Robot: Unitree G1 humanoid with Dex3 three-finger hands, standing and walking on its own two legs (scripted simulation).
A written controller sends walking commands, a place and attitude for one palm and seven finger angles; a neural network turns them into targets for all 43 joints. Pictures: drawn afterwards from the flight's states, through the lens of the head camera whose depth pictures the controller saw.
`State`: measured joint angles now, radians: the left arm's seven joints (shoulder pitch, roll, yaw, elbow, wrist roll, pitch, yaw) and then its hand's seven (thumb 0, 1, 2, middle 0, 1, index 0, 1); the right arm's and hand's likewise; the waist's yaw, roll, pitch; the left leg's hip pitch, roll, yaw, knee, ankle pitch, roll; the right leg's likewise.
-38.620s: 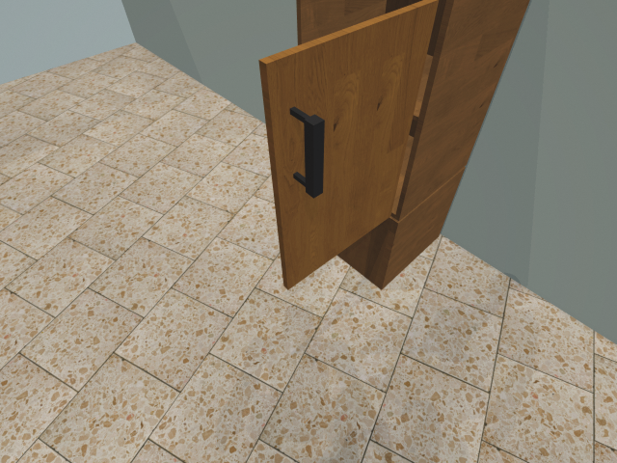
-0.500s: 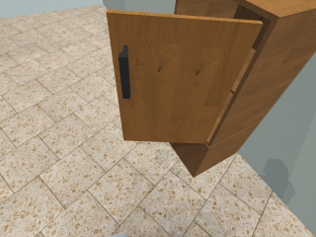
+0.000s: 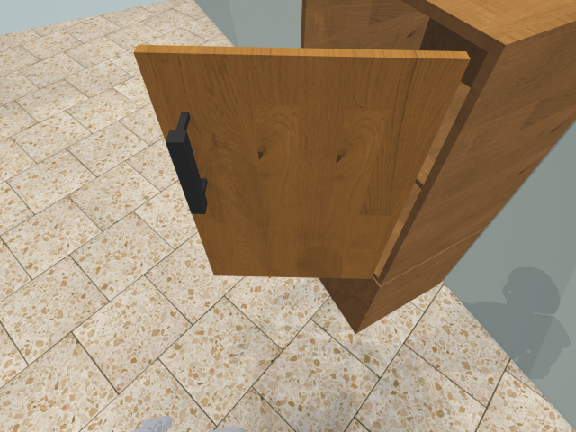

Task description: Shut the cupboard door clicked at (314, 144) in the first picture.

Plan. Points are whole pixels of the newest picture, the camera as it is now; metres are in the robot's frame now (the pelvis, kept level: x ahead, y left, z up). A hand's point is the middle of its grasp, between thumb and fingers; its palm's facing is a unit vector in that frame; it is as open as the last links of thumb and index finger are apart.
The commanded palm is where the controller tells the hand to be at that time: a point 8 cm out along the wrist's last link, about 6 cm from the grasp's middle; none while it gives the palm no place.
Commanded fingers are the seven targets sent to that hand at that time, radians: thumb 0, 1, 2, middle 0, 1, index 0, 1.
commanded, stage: come to a stop and stand still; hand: left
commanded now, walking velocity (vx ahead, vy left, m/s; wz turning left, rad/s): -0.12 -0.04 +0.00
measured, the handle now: (192, 165) +0.46 +0.17 +0.09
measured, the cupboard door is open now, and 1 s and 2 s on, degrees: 60 60 60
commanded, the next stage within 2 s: look again from close up in 0.92 s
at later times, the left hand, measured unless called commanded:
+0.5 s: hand out of the picture -0.02 +0.19 -0.17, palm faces -0.01 -0.98 -0.21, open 7.4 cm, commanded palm none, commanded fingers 0.00 0.90 0.90 -0.20 -0.30 -0.20 -0.30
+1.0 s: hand out of the picture -0.05 +0.13 -0.17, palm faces +0.00 -0.99 -0.14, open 7.3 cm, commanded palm none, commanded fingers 0.00 0.90 0.90 -0.20 -0.30 -0.20 -0.30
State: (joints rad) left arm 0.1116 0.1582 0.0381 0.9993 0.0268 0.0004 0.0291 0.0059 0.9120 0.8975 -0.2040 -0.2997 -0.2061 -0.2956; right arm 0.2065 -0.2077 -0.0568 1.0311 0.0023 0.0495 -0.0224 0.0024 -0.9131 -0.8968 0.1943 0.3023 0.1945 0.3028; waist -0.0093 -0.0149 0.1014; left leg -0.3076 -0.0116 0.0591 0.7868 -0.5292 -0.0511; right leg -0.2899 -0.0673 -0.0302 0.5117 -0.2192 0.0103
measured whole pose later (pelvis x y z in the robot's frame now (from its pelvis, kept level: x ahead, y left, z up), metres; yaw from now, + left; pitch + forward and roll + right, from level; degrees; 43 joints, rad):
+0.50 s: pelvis -0.04 +0.01 +0.00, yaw -2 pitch +0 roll +0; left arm 0.26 0.18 0.02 1.09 0.01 0.03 0.02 0.01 0.91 0.90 -0.20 -0.30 -0.20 -0.29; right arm 0.19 -0.16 -0.03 1.05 0.00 0.02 -0.02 0.00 -0.92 -0.90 0.20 0.30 0.20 0.30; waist -0.01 0.00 0.05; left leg -0.25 0.02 0.10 0.46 -0.20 0.02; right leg -0.13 -0.01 0.02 0.45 -0.32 0.01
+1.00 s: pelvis -0.04 -0.02 +0.01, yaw -1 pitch -2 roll +0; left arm 0.30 0.12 0.00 1.14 0.00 -0.01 0.03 0.01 0.91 0.90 -0.20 -0.30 -0.20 -0.30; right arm 0.34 -0.12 -0.01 1.18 -0.01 0.01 -0.03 0.00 -0.91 -0.90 0.19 0.30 0.19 0.30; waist -0.02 -0.02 0.05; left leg -0.20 0.05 0.07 0.39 -0.16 -0.02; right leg -0.08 0.03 -0.01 0.38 -0.27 -0.03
